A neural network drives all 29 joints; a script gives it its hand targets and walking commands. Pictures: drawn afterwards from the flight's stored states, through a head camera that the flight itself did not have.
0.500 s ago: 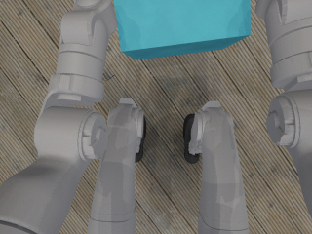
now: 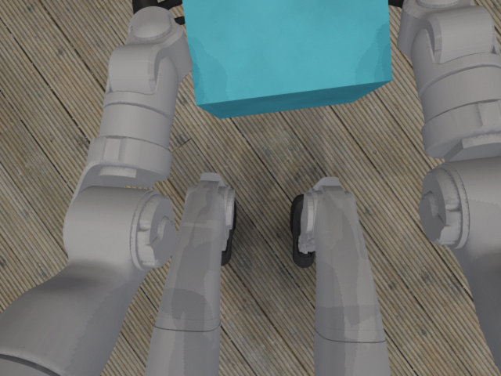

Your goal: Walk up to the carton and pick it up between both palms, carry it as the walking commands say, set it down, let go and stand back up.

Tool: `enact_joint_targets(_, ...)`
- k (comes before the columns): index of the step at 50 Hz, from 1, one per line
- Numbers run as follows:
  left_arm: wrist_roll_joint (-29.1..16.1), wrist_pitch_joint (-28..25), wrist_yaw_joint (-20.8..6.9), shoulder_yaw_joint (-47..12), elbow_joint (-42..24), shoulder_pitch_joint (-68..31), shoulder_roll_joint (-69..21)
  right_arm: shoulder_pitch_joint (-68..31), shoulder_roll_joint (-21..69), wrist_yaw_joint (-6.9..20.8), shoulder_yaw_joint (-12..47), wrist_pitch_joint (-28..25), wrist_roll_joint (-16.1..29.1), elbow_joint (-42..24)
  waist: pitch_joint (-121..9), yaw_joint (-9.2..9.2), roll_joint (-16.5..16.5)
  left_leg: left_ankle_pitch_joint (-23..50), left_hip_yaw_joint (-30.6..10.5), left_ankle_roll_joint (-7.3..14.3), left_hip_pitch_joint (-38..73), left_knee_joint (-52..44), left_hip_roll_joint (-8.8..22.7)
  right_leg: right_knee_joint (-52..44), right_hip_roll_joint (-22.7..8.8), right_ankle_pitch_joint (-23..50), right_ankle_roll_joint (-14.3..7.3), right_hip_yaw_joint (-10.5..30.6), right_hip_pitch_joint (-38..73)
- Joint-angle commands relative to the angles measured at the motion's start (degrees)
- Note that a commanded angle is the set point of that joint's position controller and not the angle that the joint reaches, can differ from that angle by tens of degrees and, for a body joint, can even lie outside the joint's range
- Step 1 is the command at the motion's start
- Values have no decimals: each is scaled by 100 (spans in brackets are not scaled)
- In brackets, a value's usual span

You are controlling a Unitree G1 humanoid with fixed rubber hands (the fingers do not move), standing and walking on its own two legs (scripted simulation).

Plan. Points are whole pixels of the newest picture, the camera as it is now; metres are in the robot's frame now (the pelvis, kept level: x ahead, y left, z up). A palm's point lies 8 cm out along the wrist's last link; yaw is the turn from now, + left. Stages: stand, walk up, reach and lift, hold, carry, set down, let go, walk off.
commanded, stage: reach and lift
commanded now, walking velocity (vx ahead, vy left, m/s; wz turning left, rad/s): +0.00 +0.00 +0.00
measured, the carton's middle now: (280, 30) +0.56 +0.00 -0.11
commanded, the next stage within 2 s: none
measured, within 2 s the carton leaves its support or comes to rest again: neither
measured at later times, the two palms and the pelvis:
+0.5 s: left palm (124, 7) +0.50 +0.16 +0.04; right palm out of the picture +0.54 -0.15 +0.05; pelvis +0.00 +0.00 +0.06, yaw +0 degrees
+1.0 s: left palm out of the picture +0.47 +0.16 +0.14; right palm out of the picture +0.50 -0.15 +0.14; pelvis +0.02 +0.00 +0.12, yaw +0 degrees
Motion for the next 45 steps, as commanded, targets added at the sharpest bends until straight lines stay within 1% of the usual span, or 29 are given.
enact_joint_targets(1,-361,-177,-3604,-2510,-1499,-4221,-6398,-3443,7711,2444,896,-414,974,-2414,-14547,156,-293,613,455,21,2987,-1562,-735,-1455,671,547,166,259,4379)
enact_joint_targets(2,-398,-180,-3612,-2559,-1544,-4230,-6430,-3490,7749,2435,951,-429,996,-2562,-14727,144,-380,718,446,23,3089,-1580,-745,-1518,675,652,169,275,4557)
enact_joint_targets(5,-413,-200,-3601,-2671,-1746,-4222,-6360,-3368,7784,2443,1026,-437,1036,-2584,-14822,175,-324,847,426,7,3316,-1716,-741,-1611,665,787,172,285,4706)
enact_joint_targets(6,-440,-207,-3596,-2719,-1802,-4237,-6408,-3450,7724,2439,1074,-444,1045,-2683,-14879,132,-283,854,395,7,3415,-1756,-747,-1632,662,819,161,296,4788)
enact_joint_targets(8,-448,-194,-3595,-2751,-1797,-4258,-6393,-3321,7778,2442,1027,-430,1017,-2557,-14682,101,-282,745,383,14,3421,-1870,-730,-1774,643,689,154,330,4812)
enact_joint_targets(9,-457,-199,-3596,-2786,-1917,-4290,-6370,-3362,7805,2436,1096,-429,1048,-2664,-14832,135,-302,754,362,21,3547,-1930,-735,-1837,632,689,155,355,4938)
enact_joint_targets(10,-404,-187,-3601,-2741,-1720,-4185,-6345,-3323,7742,2442,1015,-431,985,-2523,-14545,142,-262,655,380,7,3452,-1999,-729,-1870,632,606,146,345,4864)
enact_joint_targets(11,-442,-187,-3610,-2780,-1751,-4160,-6407,-3373,7739,2434,1067,-437,1014,-2599,-14571,106,-278,621,360,24,3512,-2050,-725,-1957,616,543,148,368,4975)
enact_joint_targets(14,-370,-186,-3623,-2727,-1673,-4020,-6414,-3053,7797,2473,957,-426,895,-2382,-14328,78,-276,576,356,14,3603,-2223,-707,-2101,607,530,141,337,4977)
enact_joint_targets(15,-381,-193,-3633,-2761,-1728,-4022,-6456,-3071,7822,2475,987,-445,922,-2492,-14472,91,-229,628,342,13,3712,-2257,-708,-2165,596,576,130,379,5087)
enact_joint_targets(16,-380,-182,-3642,-2746,-1628,-3938,-6496,-3063,7819,2477,978,-441,887,-2484,-14421,72,-288,641,330,19,3762,-2318,-709,-2202,597,587,135,341,5136)
enact_joint_targets(17,-357,-179,-3644,-2773,-1679,-3922,-6511,-3027,7831,2482,995,-455,905,-2501,-14463,68,-195,671,317,7,3891,-2383,-698,-2251,589,608,129,327,5136)
enact_joint_targets(18,-341,-180,-3649,-2729,-1610,-3890,-6494,-3028,7858,2493,976,-450,883,-2469,-14322,105,-250,628,312,18,3844,-2424,-696,-2314,582,551,128,357,5165)
enact_joint_targets(19,-311,-184,-3658,-2734,-1600,-3855,-6489,-2926,7910,2501,969,-440,852,-2417,-14254,81,-266,589,317,32,3874,-2475,-700,-2392,567,512,136,371,5193)
enact_joint_targets(20,-314,-188,-3667,-2730,-1634,-3772,-6530,-2914,7934,2512,1007,-452,876,-2444,-14290,161,-244,703,314,32,3925,-2542,-700,-2394,565,623,133,359,5301)
enact_joint_targets(21,-286,-181,-3674,-2744,-1565,-3722,-6509,-2823,7971,2512,962,-441,830,-2419,-14256,109,-321,653,301,38,3960,-2582,-697,-2481,558,593,141,364,5335)
enact_joint_targets(22,-336,-199,-3674,-2807,-1721,-3757,-6542,-2899,7992,2517,1069,-462,886,-2581,-14398,110,-314,760,301,47,4113,-2621,-708,-2527,558,691,143,382,5492)
enact_joint_targets(25,-287,-184,-3708,-2787,-1618,-3632,-6552,-2858,7961,2525,1041,-471,850,-2564,-14209,118,-261,757,272,45,4154,-2785,-702,-2692,522,663,134,405,5568)
enact_joint_targets(26,-312,-202,-3707,-2837,-1753,-3683,-6553,-2810,8045,2529,1100,-462,869,-2608,-14326,114,-319,788,263,53,4281,-2841,-712,-2761,525,697,145,416,5715)
enact_joint_targets(29,-365,-190,-3722,-2945,-1848,-3699,-6588,-2825,7990,2525,1174,-479,880,-2775,-14410,39,-270,900,230,38,4550,-2988,-718,-2890,513,822,136,389,5856)
enact_joint_targets(33,-263,-165,-3760,-2841,-1639,-3445,-6629,-2656,8099,2542,1152,-452,794,-2682,-14033,115,-335,761,211,87,4599,-3239,-721,-3142,450,647,141,436,6017)
enact_joint_targets(35,-241,-155,-3785,-2860,-1668,-3409,-6703,-2572,8056,2575,1107,-456,738,-2664,-13945,30,-283,742,185,66,4772,-3365,-709,-3279,441,627,120,410,6000)
enact_joint_targets(36,-231,-157,-3782,-2846,-1702,-3339,-6715,-2559,8096,2588,1150,-462,771,-2700,-13994,102,-267,861,186,80,4876,-3416,-706,-3321,438,716,119,424,6108)
enact_joint_targets(37,-252,-150,-3785,-2871,-1713,-3333,-6790,-2574,8105,2590,1155,-484,775,-2804,-14071,55,-263,907,156,74,5014,-3469,-705,-3359,432,797,117,400,6168)
enact_joint_targets(39,-194,-135,-3802,-2814,-1642,-3234,-6778,-2420,8126,2613,1048,-461,715,-2611,-13753,40,-286,758,141,88,5007,-3609,-674,-3504,414,626,112,415,6175)
enact_joint_targets(41,-164,-134,-3826,-2797,-1582,-3100,-6830,-2415,8192,2610,1101,-465,706,-2729,-13746,86,-328,876,157,114,5051,-3683,-694,-3629,387,721,121,485,6433)
enact_joint_targets(42,-116,-124,-3837,-2743,-1506,-3026,-6843,-2368,8193,2614,1046,-464,651,-2669,-13516,57,-380,768,142,119,4975,-3755,-678,-3689,377,633,130,487,6436)
enact_joint_targets(43,-91,-129,-3850,-2701,-1425,-2969,-6871,-2343,8215,2628,1034,-471,672,-2619,-13322,101,-364,722,134,134,5023,-3816,-657,-3749,371,565,131,501,6350)
enact_joint_targets(45,-5,-139,-3862,-2589,-1307,-2842,-6963,-2122,8197,2664,863,-500,561,-2431,-12841,31,-289,715,106,122,5043,-3927,-633,-3858,361,567,102,473,6182)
